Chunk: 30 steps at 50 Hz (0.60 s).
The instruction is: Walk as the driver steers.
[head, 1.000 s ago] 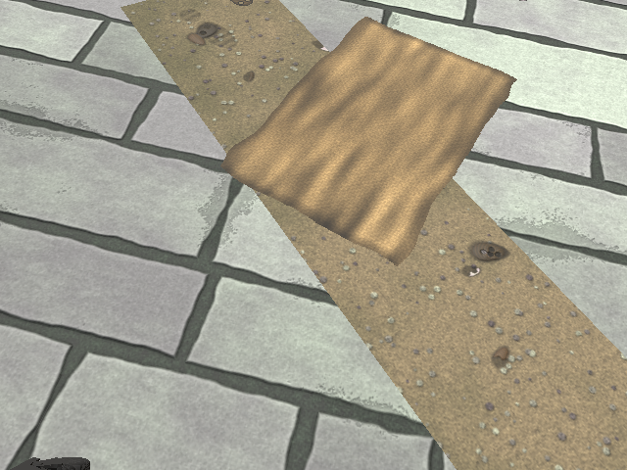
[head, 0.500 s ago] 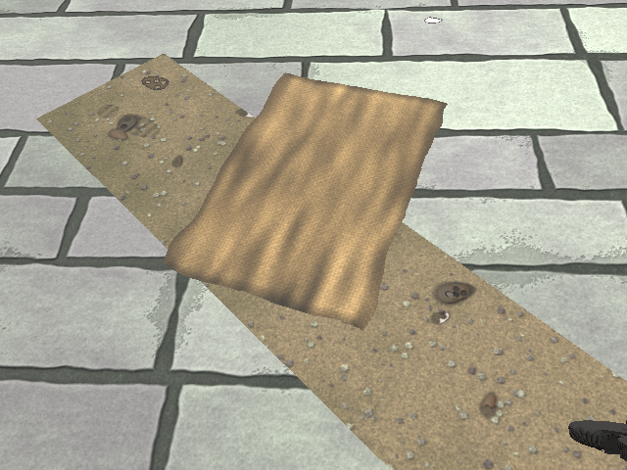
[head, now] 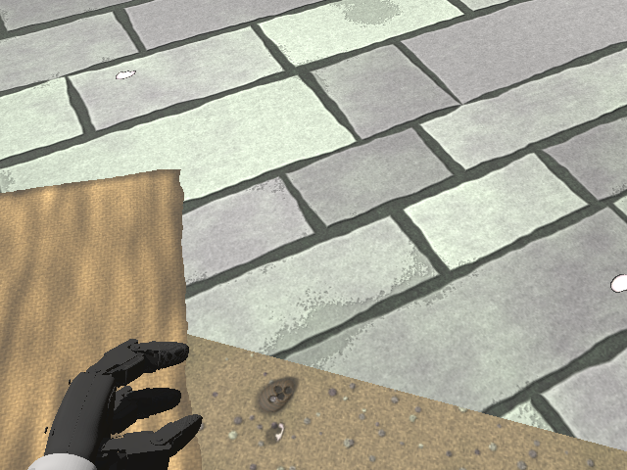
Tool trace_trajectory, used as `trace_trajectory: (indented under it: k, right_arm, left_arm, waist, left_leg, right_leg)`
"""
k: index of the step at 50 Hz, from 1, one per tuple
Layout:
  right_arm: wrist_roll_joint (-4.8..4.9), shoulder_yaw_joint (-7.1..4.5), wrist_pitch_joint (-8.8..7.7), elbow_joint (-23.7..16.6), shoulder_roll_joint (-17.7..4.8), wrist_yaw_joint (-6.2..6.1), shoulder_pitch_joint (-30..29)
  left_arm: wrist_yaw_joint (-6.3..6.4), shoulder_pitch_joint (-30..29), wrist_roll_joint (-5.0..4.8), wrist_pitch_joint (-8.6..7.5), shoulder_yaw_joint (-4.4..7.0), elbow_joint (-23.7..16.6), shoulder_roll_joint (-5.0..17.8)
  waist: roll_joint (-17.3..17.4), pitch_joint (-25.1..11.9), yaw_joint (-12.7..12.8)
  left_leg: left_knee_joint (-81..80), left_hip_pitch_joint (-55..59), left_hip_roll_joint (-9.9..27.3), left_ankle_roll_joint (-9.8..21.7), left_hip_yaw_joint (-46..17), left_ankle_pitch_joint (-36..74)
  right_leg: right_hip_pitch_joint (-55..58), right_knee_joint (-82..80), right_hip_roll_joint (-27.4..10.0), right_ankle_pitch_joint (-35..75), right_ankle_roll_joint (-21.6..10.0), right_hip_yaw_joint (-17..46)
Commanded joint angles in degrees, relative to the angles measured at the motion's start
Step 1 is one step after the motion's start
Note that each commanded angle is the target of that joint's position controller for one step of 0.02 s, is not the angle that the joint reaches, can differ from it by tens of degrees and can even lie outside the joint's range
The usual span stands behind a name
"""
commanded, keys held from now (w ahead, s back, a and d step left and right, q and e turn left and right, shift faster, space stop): w+q+shift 0.74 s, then w+shift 0.06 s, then w+e+shift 0.20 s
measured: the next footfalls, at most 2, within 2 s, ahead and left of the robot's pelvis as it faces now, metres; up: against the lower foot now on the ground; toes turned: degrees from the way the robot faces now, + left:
right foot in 0.06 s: +0.28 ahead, -0.14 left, +0.00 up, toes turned +2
left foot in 0.54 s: +0.64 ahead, +0.17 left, +0.00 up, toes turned +28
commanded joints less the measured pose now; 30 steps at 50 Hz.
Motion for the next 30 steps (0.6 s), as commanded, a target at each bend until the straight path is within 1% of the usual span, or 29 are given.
trace_trajectory:
  k: [1, 2, 3, 4, 5, 6, 7, 8, 9, 10, 11, 12, 13, 14, 15, 16, 17, 19, 20, 21, 22, 23, 24, 25, 26, 27, 28, 29, 30]
  right_arm:
    - [-0.64, -2.26, -0.44, -4.1, -14.5, -0.31, -5.7]
    - [-1.23, -2.15, 0.08, -3.6, -15.3, -0.42, -6.6]
    - [-2.04, -1.35, -0.23, -4.8, -13.5, -0.59, -7.8]
    - [-1.85, 1.72, -1.09, -6.9, -0.5, -0.28, 2.1]
    - [1.42, 1.50, -2.34, -7.2, -3.7, -0.01, -0.4]
    - [3.79, 0.00, -2.04, -9.9, -6.6, -0.56, -9.3]
    - [3.33, 0.21, -1.76, -11.0, -5.9, -0.97, -12.7]
    - [1.72, 0.16, -1.21, -10.9, -5.0, -1.11, -14.4]
    - [1.34, -0.05, -0.03, -10.4, -3.8, -0.74, -12.0]
    - [1.47, -0.11, 1.33, -9.7, -2.6, -0.28, -10.7]
    - [1.89, -0.25, 2.71, -9.6, -1.9, -0.02, -10.8]
    - [1.87, -0.17, 3.88, -10.2, -1.2, -0.02, -12.6]
    - [1.19, -0.18, 4.49, -10.6, -1.1, 0.07, -15.1]
    - [0.78, 0.02, 4.74, -11.8, -0.5, 0.18, -16.1]
    - [0.69, 0.04, 4.63, -12.4, -1.1, 0.31, -17.7]
    - [0.65, 0.04, 4.42, -13.0, -1.8, 0.65, -19.7]
    - [0.51, 0.14, 4.24, -13.4, -2.1, 1.19, -21.3]
    - [0.28, 0.27, 3.67, -14.8, -2.9, 2.50, -25.9]
    - [0.28, 0.35, 3.33, -15.6, -3.1, 3.20, -28.4]
    - [0.38, 0.15, 3.05, -16.2, -3.8, 3.82, -29.6]
    - [0.62, -0.34, 2.89, -16.7, -5.1, 4.16, -29.9]
    - [1.11, -1.05, 3.08, -16.9, -6.7, 4.18, -28.3]
    - [1.72, -2.06, 3.59, -16.4, -8.7, 3.96, -23.7]
    - [2.02, -3.56, 4.34, -14.9, -11.6, 3.67, -15.3]
    - [1.73, -6.00, 5.26, -11.4, -16.2, 3.03, -1.9]
    - [2.39, -6.81, 5.98, -8.7, -17.6, 1.83, 3.1]
    - [0.65, -6.03, 4.89, -11.1, -20.6, 2.06, -4.7]
    - [-0.66, -4.66, 2.87, -14.8, -15.7, 2.77, -7.5]
    - [-0.99, -4.27, 1.28, -15.1, -12.7, 2.99, -7.7]
  left_arm:
    - [0.43, 3.4, -0.46, -1.22, 3.75, -3.6, 8.8]
    - [1.45, 14.3, -0.86, -0.50, 5.41, -1.4, 11.3]
    - [2.85, 26.6, -0.75, 0.65, 6.71, 1.4, 13.5]
    - [3.38, 30.2, 1.81, 0.26, 7.50, 3.2, 19.5]
    - [2.99, 33.0, 2.37, 0.05, 6.61, 3.2, 15.6]
    - [2.74, 29.5, 1.79, -0.36, 5.61, 4.8, 12.0]
    - [2.59, 26.1, 1.37, -0.63, 5.14, 6.0, 10.0]
    - [2.51, 23.0, 1.87, -0.94, 4.88, 7.0, 8.1]
    - [2.45, 20.6, 2.93, -1.51, 4.59, 7.8, 5.9]
    - [2.23, 18.7, 2.88, -1.99, 4.33, 8.7, 3.4]
    - [2.19, 16.5, 2.10, -2.19, 4.30, 9.4, 2.4]
    - [2.22, 14.2, 1.40, -2.39, 4.44, 10.0, 2.4]
    - [2.35, 14.1, 1.07, -2.61, 4.47, 10.5, 1.9]
    - [2.70, 13.8, 1.47, -2.74, 4.83, 11.0, 3.6]
    - [2.98, 13.3, 1.83, -2.80, 5.00, 11.1, 4.2]
    - [3.33, 12.9, 2.23, -2.80, 5.00, 11.1, 4.6]
    - [3.67, 13.2, 2.31, -2.72, 5.12, 11.1, 5.3]
    - [4.15, 15.2, 1.75, -2.52, 5.73, 11.5, 8.4]
    - [4.23, 16.4, 1.53, -2.32, 6.10, 11.8, 10.1]
    - [4.27, 16.7, 1.51, -1.88, 6.37, 11.8, 11.6]
    - [4.33, 17.1, 1.46, -1.36, 6.72, 11.8, 13.4]
    - [4.34, 17.4, 1.00, -0.61, 7.18, 11.7, 15.4]
    - [4.39, 16.7, 0.52, 0.44, 7.64, 11.2, 17.2]
    - [4.30, 15.0, 0.19, 1.35, 7.99, 10.4, 18.4]
    - [4.21, 12.8, 0.05, 1.45, 7.77, 9.5, 17.8]
    - [3.84, 11.6, -0.09, 0.54, 5.95, 10.0, 11.4]
    - [3.15, 20.0, 0.60, -2.17, 2.83, 5.6, 0.3]
    - [2.89, 16.9, -0.43, -4.78, 2.40, 2.7, 5.4]
    - [2.99, 9.7, -1.88, -5.76, 3.48, 1.6, 9.7]
  waist:
    - [9.0, 0.1, 12.2]
    - [11.3, -6.5, 19.3]
    - [11.2, -13.2, 25.6]
    - [-9.1, -26.0, 17.0]
    - [-12.5, -34.2, 19.5]
    - [-9.3, -19.7, 18.8]
    - [-5.2, -11.2, 16.7]
    - [-1.9, -6.7, 14.0]
    - [-4.4, -5.5, 10.5]
    - [-4.8, -4.4, 8.8]
    - [-5.5, -2.5, 7.4]
    - [-5.0, 1.0, 6.4]
    - [-3.1, 3.7, 6.9]
    - [-4.1, 4.8, 6.1]
    - [-2.9, 6.3, 5.9]
    - [-1.7, 7.8, 6.0]
    - [-0.2, 8.3, 6.2]
    - [3.1, 9.3, 7.8]
    - [4.0, 9.8, 8.6]
    - [4.1, 9.8, 8.5]
    - [2.7, 8.1, 7.9]
    - [0.4, 5.4, 6.4]
    - [-2.5, 2.2, 3.3]
    - [-4.9, -2.3, -1.7]
    - [-4.2, -8.7, -7.9]
    - [5.9, -5.4, -9.0]
    - [27.2, -7.3, 5.3]
    - [19.0, -15.8, 3.7]
    - [8.5, -8.7, 2.8]
  left_leg:
    - [7.1, -13.1, 14.0, 10.5, -6.7, 62.3]
    - [20.4, -17.4, 12.4, 9.0, -4.9, 68.7]
    - [37.7, -32.7, 9.8, 6.6, -5.3, 57.2]
    - [63.7, -50.2, 0.7, 4.7, -8.0, 3.0]
    - [72.1, -51.7, -0.1, 5.6, -15.1, -1.5]
    - [76.6, -59.4, 1.3, 5.0, -12.9, 1.8]
    - [75.5, -61.4, 3.9, 4.7, -11.0, 5.6]
    - [73.2, -58.9, 6.3, 4.8, -10.4, 8.5]
    - [71.7, -54.3, 8.5, 4.7, -11.2, 11.0]
    - [70.7, -51.1, 9.7, 5.0, -11.4, 11.4]
    - [69.5, -50.7, 10.3, 4.9, -11.1, 10.0]
    - [68.1, -51.8, 11.1, 4.7, -10.8, 8.9]
    - [67.0, -53.5, 11.3, 4.8, -10.3, 10.6]
    - [65.4, -55.2, 11.1, 4.4, -10.0, 14.3]
    - [62.4, -56.0, 11.2, 4.0, -9.9, 17.5]
    - [59.0, -56.4, 10.3, 4.1, -8.8, 21.5]
    - [55.4, -56.2, 9.6, 4.5, -6.8, 24.7]
    - [46.3, -54.6, 8.3, 5.9, -3.2, 30.6]
    - [42.3, -53.6, 7.6, 6.6, -1.5, 32.1]
    - [38.9, -52.1, 5.9, 7.5, 0.9, 32.3]
    - [37.0, -49.2, 3.4, 8.5, 3.8, 31.7]
    - [37.0, -45.8, 0.7, 9.3, 6.3, 28.8]
    - [38.0, -41.4, -1.9, 10.3, 8.0, 23.9]
    - [39.5, -31.7, -3.7, 11.9, 8.2, 18.5]
    - [38.3, -13.3, -5.0, 14.2, 5.5, 15.9]
    - [33.0, -4.1, -3.5, 16.5, -2.1, 16.2]
    - [23.7, 5.1, 4.6, 26.7, -32.3, 6.9]
    - [8.8, 7.2, 12.2, 29.6, -54.5, -13.7]
    - [2.9, 0.3, 12.9, 25.6, -55.8, -19.0]
  right_leg:
    - [24.3, -5.0, 5.7, -2.9, -1.6, -3.3]
    - [39.4, -5.3, 7.1, -5.5, -2.3, -4.3]
    - [60.2, -1.0, 1.0, -8.1, -2.6, 0.9]
    - [78.3, -7.0, -17.6, -31.4, -8.6, 30.7]
    - [75.1, -21.2, -19.8, -48.3, -9.3, 48.2]
    - [67.0, -25.4, -18.3, -45.5, -7.3, 43.0]
    - [58.2, -25.3, -17.6, -35.5, -6.9, 34.0]
    - [49.4, -25.6, -15.9, -26.4, -6.6, 26.0]
    - [42.6, -26.5, -14.6, -21.3, -6.6, 20.4]
    - [38.8, -27.9, -13.2, -17.5, -6.2, 15.3]
    - [36.3, -30.1, -12.9, -15.5, -6.4, 10.5]
    - [33.1, -32.2, -13.3, -12.7, -5.6, 6.4]
    - [32.1, -32.3, -11.8, -7.0, -4.4, 1.0]
    - [31.8, -33.8, -11.9, -6.4, -4.5, -1.1]
    - [31.0, -34.9, -11.2, -4.9, -4.9, -4.0]
    - [30.9, -35.8, -10.0, -3.3, -4.7, -7.3]
    - [31.9, -36.3, -8.9, -2.2, -4.2, -10.5]
    - [35.4, -37.5, -8.4, -0.3, -3.0, -14.6]
    - [37.7, -37.7, -9.0, 2.5, -2.7, -15.7]
    - [40.8, -36.4, -9.0, 10.9, -2.0, -17.3]
    - [44.2, -33.3, -9.2, 25.7, -1.4, -17.9]
    - [47.9, -28.4, -9.8, 41.4, -1.1, -18.1]
    - [50.8, -21.0, -10.5, 55.9, -1.0, -18.2]
    - [49.4, -9.4, -11.3, 63.7, -1.3, -17.7]
    - [41.2, 7.3, -10.5, 60.3, -1.3, -15.6]
    - [27.2, 32.7, -1.5, 14.5, 2.0, -14.7]
    - [3.4, 54.2, 9.6, -33.0, 4.2, -5.0]
    - [-3.1, 53.9, 8.7, -29.6, 1.2, 7.1]
    - [-4.3, 47.8, 6.1, -24.2, -0.9, 7.6]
